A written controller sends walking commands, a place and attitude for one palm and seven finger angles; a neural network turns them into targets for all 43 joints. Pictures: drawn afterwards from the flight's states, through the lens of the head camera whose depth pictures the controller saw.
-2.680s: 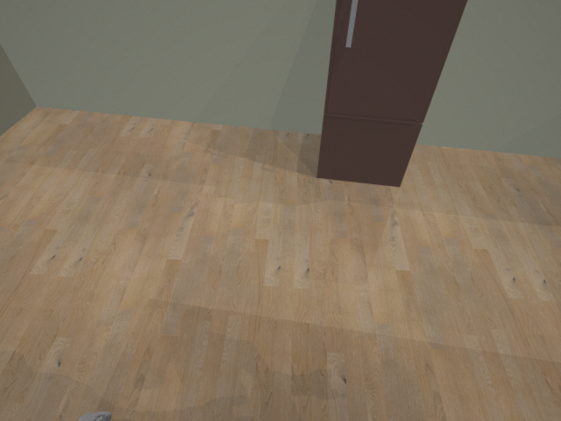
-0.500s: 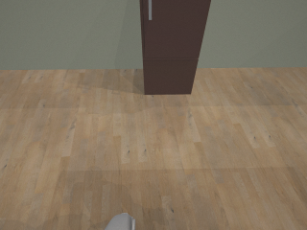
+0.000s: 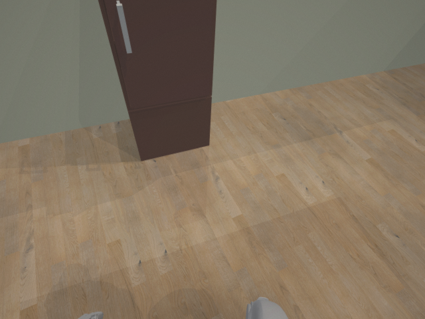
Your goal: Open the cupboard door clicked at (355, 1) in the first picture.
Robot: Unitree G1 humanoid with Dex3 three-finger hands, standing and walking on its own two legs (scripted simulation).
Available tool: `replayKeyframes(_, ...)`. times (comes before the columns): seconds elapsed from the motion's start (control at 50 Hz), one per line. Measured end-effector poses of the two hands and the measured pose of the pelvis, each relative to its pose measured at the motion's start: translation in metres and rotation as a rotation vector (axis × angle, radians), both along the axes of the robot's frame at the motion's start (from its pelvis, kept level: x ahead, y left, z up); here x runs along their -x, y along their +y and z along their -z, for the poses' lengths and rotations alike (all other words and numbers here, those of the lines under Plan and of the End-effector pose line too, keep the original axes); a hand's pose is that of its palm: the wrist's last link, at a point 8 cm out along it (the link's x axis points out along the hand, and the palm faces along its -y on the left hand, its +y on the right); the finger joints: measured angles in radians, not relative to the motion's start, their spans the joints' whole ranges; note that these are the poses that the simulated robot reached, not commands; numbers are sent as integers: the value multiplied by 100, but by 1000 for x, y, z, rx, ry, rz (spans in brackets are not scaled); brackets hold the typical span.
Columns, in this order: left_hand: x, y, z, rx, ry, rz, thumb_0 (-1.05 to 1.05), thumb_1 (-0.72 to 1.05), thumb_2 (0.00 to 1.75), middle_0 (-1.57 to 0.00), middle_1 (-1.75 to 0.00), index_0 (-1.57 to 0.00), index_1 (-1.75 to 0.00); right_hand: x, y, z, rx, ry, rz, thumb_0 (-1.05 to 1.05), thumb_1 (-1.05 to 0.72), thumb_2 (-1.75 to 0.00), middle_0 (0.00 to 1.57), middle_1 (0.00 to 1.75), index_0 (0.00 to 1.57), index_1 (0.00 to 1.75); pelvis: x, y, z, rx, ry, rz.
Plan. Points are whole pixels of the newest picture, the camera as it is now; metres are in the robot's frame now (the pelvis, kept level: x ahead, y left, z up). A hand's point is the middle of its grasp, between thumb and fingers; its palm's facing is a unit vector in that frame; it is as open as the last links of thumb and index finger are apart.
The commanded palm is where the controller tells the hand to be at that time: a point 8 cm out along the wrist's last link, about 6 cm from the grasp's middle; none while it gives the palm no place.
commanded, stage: walk to a spot facing it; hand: left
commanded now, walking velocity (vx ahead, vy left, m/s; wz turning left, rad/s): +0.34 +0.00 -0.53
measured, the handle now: (123, 27) +1.04 +0.39 +0.04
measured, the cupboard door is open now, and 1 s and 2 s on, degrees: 0 0 0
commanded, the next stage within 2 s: turn to face it in 0.80 s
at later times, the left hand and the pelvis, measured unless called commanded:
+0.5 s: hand (161, 242) +0.32 +0.14 -0.17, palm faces -0.20 -0.96 -0.22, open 7.2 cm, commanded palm none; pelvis +0.22 -0.04 -0.01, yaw -13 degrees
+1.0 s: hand (196, 172) +0.55 +0.08 -0.17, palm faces -0.46 -0.87 -0.20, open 7.4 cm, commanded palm none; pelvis +0.37 -0.04 -0.01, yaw -28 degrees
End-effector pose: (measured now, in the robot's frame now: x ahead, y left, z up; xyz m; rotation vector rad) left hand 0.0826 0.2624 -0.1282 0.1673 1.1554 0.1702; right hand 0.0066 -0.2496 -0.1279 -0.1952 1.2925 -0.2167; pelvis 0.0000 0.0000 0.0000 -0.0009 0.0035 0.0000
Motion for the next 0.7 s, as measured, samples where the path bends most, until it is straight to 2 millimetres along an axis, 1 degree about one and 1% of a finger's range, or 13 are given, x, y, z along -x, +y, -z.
replayKeyframes(0.08, -82, -17, -5, 5, -45, 111, 0, 91, 90, -19, -30, -19, -30, 28, -1, 3, -9, 118, 99, 0, -92, -90, 19, 30, 20, 30, -33, -1, 1, -4, 2, 44)
replayKeyframes(0.16, -160, -50, -2, 17, -72, 224, 0, 91, 90, -19, -30, -20, -30, 43, 3, 8, -40, 224, 194, 0, -91, -90, 19, 30, 20, 30, -72, -11, 8, -5, 6, 93)
replayKeyframes(0.22, -213, -81, 6, 27, -116, 291, 0, 91, 90, -20, -30, -20, -30, 43, 5, 17, -77, 293, 250, 0, -91, -90, 19, 30, 20, 30, -104, -27, 20, -1, 5, 120)
replayKeyframes(0.26, -235, -96, 11, 34, -151, 302, 0, 91, 90, -20, -30, -20, -30, 31, 3, 24, -100, 318, 272, 1, -91, -90, 19, 30, 20, 30, -122, -36, 26, 2, -2, 135)
replayKeyframes(0.28, -241, -100, 12, 39, -153, 301, 0, 91, 90, -20, -30, -20, -30, 19, 1, 26, -103, 312, 277, 1, -91, -90, 19, 30, 20, 30, -129, -38, 26, 5, -7, 142)
replayKeyframes(0.32, -243, -105, 12, 42, -124, 295, 0, 91, 90, -20, -30, -20, -30, -16, -5, 27, -100, 263, 276, 1, -91, -90, 19, 30, 20, 30, -144, -41, 21, 11, -14, 159)
replayKeyframes(0.4, -235, -101, 13, 30, -9, 281, 0, 91, 90, -20, -30, -20, -30, -107, -20, 22, -78, 78, 253, 1, -91, -90, 19, 30, 20, 30, -176, -42, 10, 13, -6, 194)
replayKeyframes(0.48, -239, -76, 13, -4, 64, 245, -1, 93, 90, -21, -30, -21, -30, -196, -27, 12, -60, -93, 212, 1, -91, -90, 19, 30, 20, 30, -208, -39, 7, 17, 3, 223)
replayKeyframes(0.56, -250, -51, 21, -7, 119, 210, -1, 93, 90, -20, -30, -21, -30, -272, -27, 3, -31, -200, 163, 0, -91, -90, 19, 30, 20, 30, -246, -28, 10, 29, 0, 249)
replayKeyframes(0.6, -260, -39, 30, -4, 145, 197, 0, 92, 90, -20, -30, -21, -30, -303, -25, 2, -3, -245, 150, 0, -90, -90, 19, 30, 20, 30, -268, -21, 17, 37, -3, 270)
replayKeyframes(0.62, -266, -34, 34, -3, 160, 195, 0, 92, 90, -20, -30, -20, -30, -314, -24, 1, 11, -262, 148, 0, -90, -90, 19, 30, 20, 30, -277, -18, 20, 32, -6, 284)
replayKeyframes(0.66, -281, -29, 36, -7, 191, 215, 0, 92, 90, -20, -30, -20, -30, -328, -21, -3, 26, -280, 161, 0, -90, -90, 20, 30, 20, 30, -292, -14, 19, 30, -11, 320)
replayKeyframes(0.7, -301, -30, 33, -3, 201, 244, 0, 92, 90, -20, -30, -20, -30, -330, -17, -7, 31, -273, 191, 0, -90, -90, 20, 30, 20, 30, -305, -13, 14, 31, -14, 346)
